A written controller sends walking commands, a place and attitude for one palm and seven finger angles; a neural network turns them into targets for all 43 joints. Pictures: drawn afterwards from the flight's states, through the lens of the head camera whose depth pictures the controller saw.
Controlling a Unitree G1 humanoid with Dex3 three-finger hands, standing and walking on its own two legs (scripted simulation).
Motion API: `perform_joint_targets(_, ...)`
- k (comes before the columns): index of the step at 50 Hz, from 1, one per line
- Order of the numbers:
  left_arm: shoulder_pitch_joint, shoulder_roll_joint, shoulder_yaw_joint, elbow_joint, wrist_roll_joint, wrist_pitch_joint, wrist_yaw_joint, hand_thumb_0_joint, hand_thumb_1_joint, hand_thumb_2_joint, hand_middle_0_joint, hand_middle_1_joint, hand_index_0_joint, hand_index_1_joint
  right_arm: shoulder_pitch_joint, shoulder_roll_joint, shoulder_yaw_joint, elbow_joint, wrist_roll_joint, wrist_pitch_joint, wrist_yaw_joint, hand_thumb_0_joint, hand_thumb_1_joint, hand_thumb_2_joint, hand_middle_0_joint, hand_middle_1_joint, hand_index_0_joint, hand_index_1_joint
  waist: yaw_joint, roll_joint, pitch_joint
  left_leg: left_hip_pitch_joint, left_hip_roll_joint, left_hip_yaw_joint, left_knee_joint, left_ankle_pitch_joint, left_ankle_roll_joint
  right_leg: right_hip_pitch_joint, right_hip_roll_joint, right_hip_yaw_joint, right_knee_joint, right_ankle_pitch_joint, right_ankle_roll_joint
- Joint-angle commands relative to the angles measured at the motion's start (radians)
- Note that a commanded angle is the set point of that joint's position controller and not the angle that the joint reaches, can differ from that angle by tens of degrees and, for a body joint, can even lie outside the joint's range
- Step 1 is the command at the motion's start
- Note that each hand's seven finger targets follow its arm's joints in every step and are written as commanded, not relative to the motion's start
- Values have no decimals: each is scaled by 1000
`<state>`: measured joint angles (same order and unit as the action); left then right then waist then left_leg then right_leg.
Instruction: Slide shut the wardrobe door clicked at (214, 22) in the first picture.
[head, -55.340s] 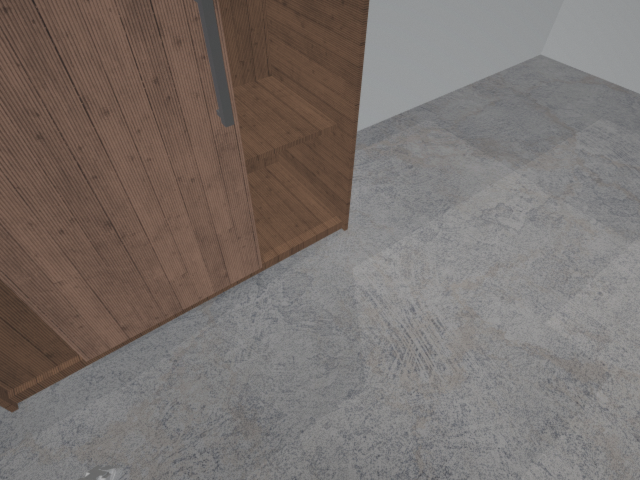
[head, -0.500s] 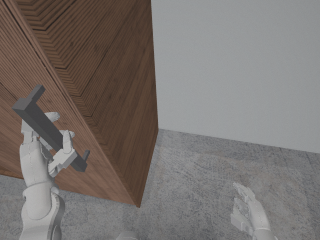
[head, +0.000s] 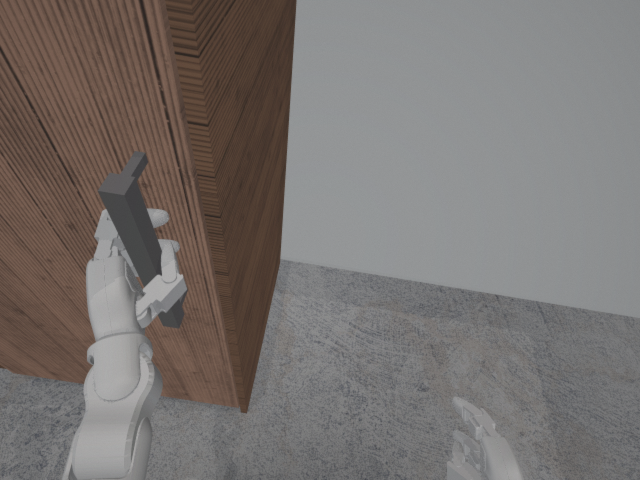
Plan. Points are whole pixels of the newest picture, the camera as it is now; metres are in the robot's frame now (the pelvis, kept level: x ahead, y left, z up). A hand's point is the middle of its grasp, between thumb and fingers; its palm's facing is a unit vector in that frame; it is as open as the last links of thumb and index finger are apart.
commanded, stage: step sideways, sliding the door along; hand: left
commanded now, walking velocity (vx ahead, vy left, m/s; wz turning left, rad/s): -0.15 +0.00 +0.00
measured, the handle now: (158, 254) +0.32 +0.26 +0.07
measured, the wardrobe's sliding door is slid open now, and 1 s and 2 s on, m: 0.00 0.00 0.00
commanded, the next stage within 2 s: stop walking and hold the door there in 1.68 s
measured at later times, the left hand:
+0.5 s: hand (168, 286) +0.27 +0.22 +0.09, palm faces +0.26 -0.96 -0.06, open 6.3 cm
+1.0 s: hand (150, 294) +0.26 +0.24 +0.08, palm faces -0.09 -0.99 -0.11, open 6.7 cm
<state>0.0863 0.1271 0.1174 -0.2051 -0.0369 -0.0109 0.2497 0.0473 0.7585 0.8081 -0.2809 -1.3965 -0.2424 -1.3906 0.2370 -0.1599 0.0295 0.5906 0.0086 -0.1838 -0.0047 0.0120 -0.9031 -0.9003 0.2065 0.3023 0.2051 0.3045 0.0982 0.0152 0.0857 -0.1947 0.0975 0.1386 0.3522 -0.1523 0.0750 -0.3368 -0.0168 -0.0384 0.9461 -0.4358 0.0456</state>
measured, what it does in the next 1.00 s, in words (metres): walks backwards: right foot, then left foot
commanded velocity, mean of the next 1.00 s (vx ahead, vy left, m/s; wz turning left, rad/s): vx -0.19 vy -0.23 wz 0.03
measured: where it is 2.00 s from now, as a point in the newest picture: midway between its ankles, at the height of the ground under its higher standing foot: outside the picture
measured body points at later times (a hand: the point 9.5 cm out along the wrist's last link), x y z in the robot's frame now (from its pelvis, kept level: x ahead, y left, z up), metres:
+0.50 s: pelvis -0.04 +0.06 -0.01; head -0.03 +0.06 +0.44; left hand +0.25 +0.27 +0.10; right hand +0.16 -0.14 -0.09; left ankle +0.03 +0.06 -0.76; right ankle -0.09 -0.07 -0.72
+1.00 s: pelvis -0.16 +0.15 -0.06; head -0.12 +0.17 +0.39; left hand +0.26 +0.30 +0.09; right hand -0.07 -0.12 -0.15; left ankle -0.05 +0.21 -0.76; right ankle -0.14 -0.01 -0.69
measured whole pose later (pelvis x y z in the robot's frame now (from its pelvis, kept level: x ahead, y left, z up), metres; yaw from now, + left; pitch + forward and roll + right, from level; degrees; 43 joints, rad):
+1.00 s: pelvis -0.16 +0.15 -0.06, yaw -11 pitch -6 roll -2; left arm -0.42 0.29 0.14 0.31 -0.06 -0.13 0.03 -0.04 0.71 0.78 -0.38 -1.35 -0.14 -1.32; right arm 0.17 -0.20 -0.03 0.68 -0.02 -0.04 -0.01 0.01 -0.91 -0.90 0.20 0.30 0.20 0.30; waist -0.03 -0.03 0.17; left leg -0.42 -0.02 0.03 0.83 -0.31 0.06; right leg -0.55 0.05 0.10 1.23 -0.46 0.02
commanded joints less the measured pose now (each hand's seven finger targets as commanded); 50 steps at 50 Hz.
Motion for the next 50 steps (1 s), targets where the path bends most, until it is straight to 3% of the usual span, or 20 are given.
perform_joint_targets(1,-336,-119,-462,-367,27,-116,-136,0,900,900,-450,-1400,-450,-1400,-103,-150,-43,-135,3,-68,-15,0,-900,-900,200,300,200,300,-136,195,-324,341,196,-143,-90,284,-7,-81,14,-27,-94,-12,-11)
perform_joint_targets(12,-481,-217,-581,-289,28,-108,-152,0,900,900,-450,-1400,-450,-1400,-138,-150,-22,-145,4,-34,5,0,-900,-900,200,300,200,300,-136,87,-400,293,211,-207,-68,221,-8,10,-2,31,-251,14,-51)
perform_joint_targets(16,-464,-125,-465,-225,16,-122,-155,0,900,900,-450,-1400,-450,-1400,-126,-172,-40,-135,-8,-2,-5,0,-900,-900,200,300,200,300,-124,55,-405,263,232,-252,-150,172,-154,6,22,39,-181,-31,-60)
perform_joint_targets(27,-533,-70,-357,-37,17,-144,-202,0,900,900,-450,-1400,-450,-1400,-83,-167,-80,-143,-9,35,21,0,-900,-900,200,300,200,300,-119,107,-457,341,119,-43,-88,761,-294,146,121,-73,-383,4,-75)
perform_joint_targets(31,-596,-34,-320,37,23,-178,-219,0,900,900,-450,-1400,-450,-1400,-56,-174,-82,-124,12,66,21,0,-900,-900,200,300,200,300,-131,-24,-414,356,42,-33,98,444,-287,80,45,4,-661,161,-130)
perform_joint_targets(33,-655,-14,-331,64,23,-196,-230,0,900,900,-450,-1400,-450,-1400,-31,-180,-71,-91,16,78,-3,0,-900,-900,200,300,200,300,-163,-123,-389,403,27,-121,190,87,-198,-118,-57,143,-623,300,-168)
perform_joint_targets(35,-670,-24,-327,195,8,-198,-244,0,900,900,-450,-1400,-450,-1400,-60,-224,-86,-96,10,81,-23,0,-900,-900,200,300,200,300,-165,21,-316,254,252,-424,-186,-129,-121,-163,87,80,-261,-33,-84)
perform_joint_targets(36,-678,9,-278,203,11,-182,-232,0,900,900,-450,-1400,-450,-1400,-102,-232,-86,-116,-5,91,-25,0,-900,-900,200,300,200,300,-122,80,-360,132,316,-463,-326,-234,-142,-35,106,79,-55,-163,-73)
perform_joint_targets(37,-697,47,-207,189,-2,-167,-218,0,900,900,-450,-1400,-450,-1400,-135,-222,-94,-129,-18,92,-22,0,-900,-900,200,300,200,300,-73,69,-386,62,269,-361,-371,-232,-278,103,119,29,-37,-166,-86)
perform_joint_targets(39,-674,89,-118,231,-19,-148,-202,0,900,900,-450,-1400,-450,-1400,-147,-218,-130,-124,-31,87,-12,0,-900,-900,200,300,200,300,-16,198,-410,-48,56,27,-207,125,-576,397,170,-145,-296,-220,-118)
perform_joint_targets(40,-635,127,-75,310,0,-159,-204,0,900,900,-450,-1400,-450,-1400,-80,-214,-146,-85,4,81,-2,0,-900,-900,200,300,200,300,5,-63,-413,-23,-130,221,375,137,-588,322,1,-51,-564,-172,-228)
perform_joint_targets(41,-765,135,-114,289,25,-193,-221,0,900,900,-450,-1400,-450,-1400,-53,-241,-146,-31,57,77,4,0,-900,-900,200,300,200,300,-45,-644,-307,96,-111,-265,1141,-423,-279,-240,-298,344,-640,125,-340)
perform_joint_targets(42,-886,123,-102,325,15,-204,-236,0,900,900,-450,-1400,-450,-1400,-83,-228,-124,-40,28,64,-13,0,-900,-900,200,300,200,300,-92,-413,-207,-114,-9,-498,1218,-632,332,-247,-345,318,-491,346,-349)
perform_joint_targets(43,-966,123,-127,172,20,-185,-263,0,900,900,-450,-1400,-450,-1400,-81,-108,-49,-105,-20,73,-12,0,-900,-900,200,300,200,300,-121,-58,-168,-138,49,-437,658,-558,191,-142,-283,219,-293,457,-217)
perform_joint_targets(44,-943,41,-204,238,5,-184,-257,0,900,900,-450,-1400,-450,-1400,-37,-125,-14,-65,-25,107,-7,0,-900,-900,200,300,200,300,-206,212,-92,-121,-2,-392,75,-245,-131,-202,-91,-16,63,199,-69)
perform_joint_targets(45,-876,115,-128,309,2,-199,-263,0,900,900,-450,-1400,-450,-1400,-81,-231,-90,-43,-21,119,7,0,-900,-900,200,300,200,300,-167,539,-122,-68,137,-590,-110,91,-248,-269,82,10,293,-142,-53)
perform_joint_targets(46,-878,252,-7,227,3,-223,-251,0,900,900,-450,-1400,-450,-1400,-87,-239,-106,-49,-24,110,16,0,-900,-900,200,300,200,300,-129,428,-218,-98,261,-749,-117,30,-60,-216,101,146,422,-112,-31)
perform_joint_targets(47,-842,269,22,228,8,-227,-257,0,900,900,-450,-1400,-450,-1400,-91,-202,-102,-58,-22,107,8,0,-900,-900,200,300,200,300,-114,152,-259,-62,299,-771,-106,-170,58,-233,69,183,450,-61,-14)
perform_joint_targets(48,-849,280,24,209,-2,-221,-260,0,900,900,-450,-1400,-450,-1400,-115,-208,-97,-67,-26,104,-2,0,-900,-900,200,300,200,300,-129,72,-243,-63,347,-898,-117,-204,71,-310,51,199,464,-89,-5)
perform_joint_targets(50,-873,291,27,188,-1,-215,-238,0,900,900,-450,-1400,-450,-1400,-133,-197,-84,-51,-9,94,-14,0,-900,-900,200,300,200,300,-116,42,-256,25,308,-821,-120,-254,6,-328,27,215,431,26,-8)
